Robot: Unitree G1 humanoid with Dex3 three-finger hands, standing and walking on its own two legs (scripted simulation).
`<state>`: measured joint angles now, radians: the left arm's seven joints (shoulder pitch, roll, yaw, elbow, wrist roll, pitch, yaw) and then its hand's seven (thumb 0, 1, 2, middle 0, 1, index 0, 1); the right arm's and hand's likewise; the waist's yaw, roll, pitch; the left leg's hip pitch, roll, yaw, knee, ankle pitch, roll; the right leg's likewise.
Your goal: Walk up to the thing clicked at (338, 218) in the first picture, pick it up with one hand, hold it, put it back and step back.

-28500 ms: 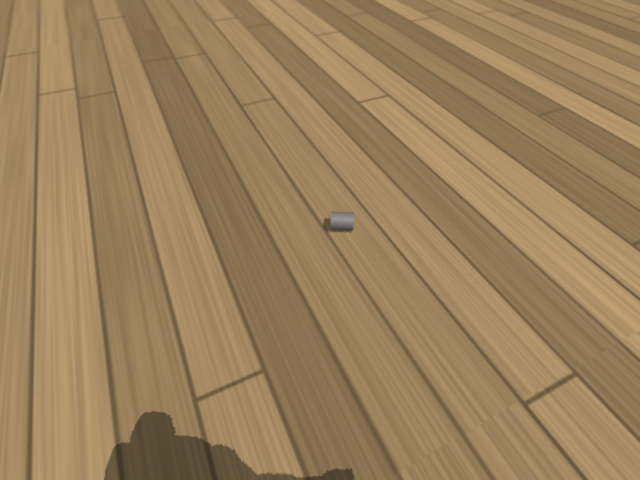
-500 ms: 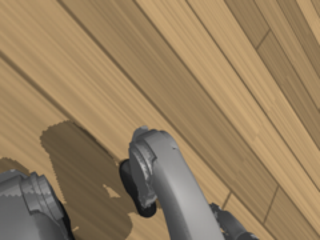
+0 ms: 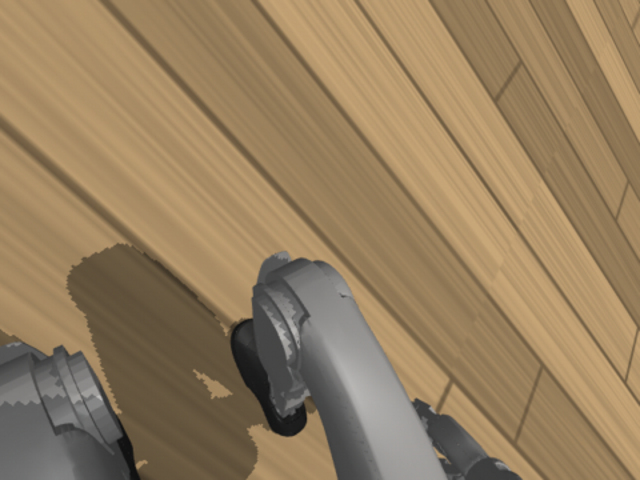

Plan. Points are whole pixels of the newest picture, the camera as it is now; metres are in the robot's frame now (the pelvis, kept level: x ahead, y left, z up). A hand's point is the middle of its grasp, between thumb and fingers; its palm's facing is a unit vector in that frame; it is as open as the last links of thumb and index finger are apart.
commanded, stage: rest palm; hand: left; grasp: from above
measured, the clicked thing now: out of the picture +0.51 +0.35 -0.27
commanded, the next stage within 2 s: close in 0.52 s
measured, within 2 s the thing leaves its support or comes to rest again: neither
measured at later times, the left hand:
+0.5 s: hand out of the picture +0.48 +0.33 -0.24, palm faces -0.46 -0.10 -0.88, open 11.0 cm
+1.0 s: hand out of the picture +0.48 +0.33 -0.24, palm faces -0.46 -0.10 -0.88, open 10.5 cm
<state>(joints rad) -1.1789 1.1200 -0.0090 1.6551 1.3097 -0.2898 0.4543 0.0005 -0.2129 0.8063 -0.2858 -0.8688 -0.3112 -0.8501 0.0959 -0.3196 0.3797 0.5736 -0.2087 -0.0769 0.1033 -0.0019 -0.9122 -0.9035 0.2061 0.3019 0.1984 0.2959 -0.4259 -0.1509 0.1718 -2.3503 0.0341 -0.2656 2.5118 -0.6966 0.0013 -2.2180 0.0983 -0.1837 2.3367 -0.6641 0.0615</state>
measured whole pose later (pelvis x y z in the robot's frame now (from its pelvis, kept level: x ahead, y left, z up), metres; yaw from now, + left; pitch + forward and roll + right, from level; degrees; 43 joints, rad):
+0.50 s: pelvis +0.00 +0.00 +0.00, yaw +0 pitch +28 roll -15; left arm -1.16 1.12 -0.01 1.64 1.30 -0.28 0.47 0.00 -0.06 0.69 -0.42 -0.80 -0.45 -0.77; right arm 0.09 -0.33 0.39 0.57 -0.22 -0.10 0.11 0.00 -0.91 -0.90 0.21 0.30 0.20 0.30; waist -0.42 -0.17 0.19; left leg -2.35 0.04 -0.27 2.52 -0.70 0.00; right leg -2.22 0.10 -0.19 2.34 -0.66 0.06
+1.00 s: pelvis +0.00 +0.00 +0.00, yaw +0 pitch +28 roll -15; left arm -1.16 1.12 0.00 1.63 1.29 -0.28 0.44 0.00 0.06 0.40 -0.53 -0.63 -0.58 -0.57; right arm 0.09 -0.33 0.39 0.57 -0.21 -0.11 0.10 0.00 -0.90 -0.90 0.21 0.30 0.20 0.30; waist -0.42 -0.16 0.19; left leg -2.35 0.04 -0.27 2.52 -0.70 0.00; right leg -2.22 0.10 -0.19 2.34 -0.66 0.06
